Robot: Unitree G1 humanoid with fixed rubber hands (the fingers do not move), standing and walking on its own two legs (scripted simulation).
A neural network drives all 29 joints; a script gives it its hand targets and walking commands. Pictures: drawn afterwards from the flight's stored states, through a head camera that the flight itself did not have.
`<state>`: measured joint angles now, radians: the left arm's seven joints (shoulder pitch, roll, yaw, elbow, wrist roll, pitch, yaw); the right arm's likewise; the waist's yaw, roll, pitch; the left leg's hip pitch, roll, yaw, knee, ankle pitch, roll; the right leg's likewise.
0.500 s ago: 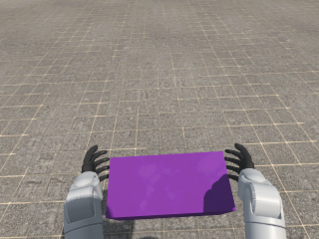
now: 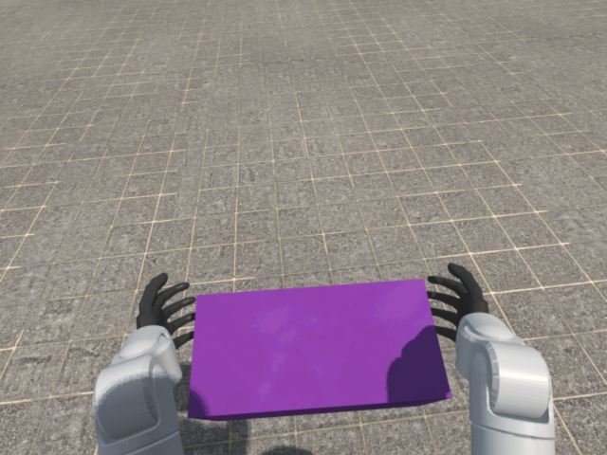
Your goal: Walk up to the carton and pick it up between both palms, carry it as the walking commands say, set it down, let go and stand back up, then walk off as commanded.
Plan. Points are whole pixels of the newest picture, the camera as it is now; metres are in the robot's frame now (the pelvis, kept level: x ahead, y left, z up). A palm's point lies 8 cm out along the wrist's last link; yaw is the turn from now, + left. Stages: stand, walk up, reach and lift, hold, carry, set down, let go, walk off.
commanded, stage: carry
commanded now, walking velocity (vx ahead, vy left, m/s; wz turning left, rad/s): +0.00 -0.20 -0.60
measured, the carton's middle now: (314, 354) +0.26 +0.02 -0.01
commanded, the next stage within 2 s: none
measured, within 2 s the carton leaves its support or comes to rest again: neither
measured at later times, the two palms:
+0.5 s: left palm (294, 322) +0.26 +0.04 +0.08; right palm out of the picture +0.16 -0.31 +0.09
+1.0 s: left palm (514, 362) +0.22 -0.21 +0.06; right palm out of the picture +0.02 -0.51 +0.09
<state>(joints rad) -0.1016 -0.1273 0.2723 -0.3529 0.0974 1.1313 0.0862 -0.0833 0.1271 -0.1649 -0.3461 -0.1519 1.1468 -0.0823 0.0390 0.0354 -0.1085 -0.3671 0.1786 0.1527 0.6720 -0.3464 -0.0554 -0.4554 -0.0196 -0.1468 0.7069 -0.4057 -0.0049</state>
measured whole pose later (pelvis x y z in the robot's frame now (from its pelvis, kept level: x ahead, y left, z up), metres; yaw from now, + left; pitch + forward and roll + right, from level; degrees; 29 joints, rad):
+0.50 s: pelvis -0.03 -0.08 +0.01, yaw -15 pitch +4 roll -3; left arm -0.11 -0.13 0.24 -0.40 0.13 1.15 0.07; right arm -0.04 0.13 -0.18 -0.40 -0.09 1.14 -0.11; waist 0.01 0.01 -0.06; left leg -0.28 0.18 0.20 0.59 -0.36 -0.03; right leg -0.64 -0.01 -0.07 1.14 -0.38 0.01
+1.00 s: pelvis -0.11 -0.23 -0.01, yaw -29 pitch +4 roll -2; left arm -0.15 -0.13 0.22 -0.38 0.13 1.10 0.07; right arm -0.08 0.13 -0.23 -0.43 -0.07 1.13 -0.12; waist -0.02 -0.07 -0.04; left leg -0.44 0.08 0.13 0.78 -0.46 -0.05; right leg -0.48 0.10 -0.09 0.61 -0.19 -0.11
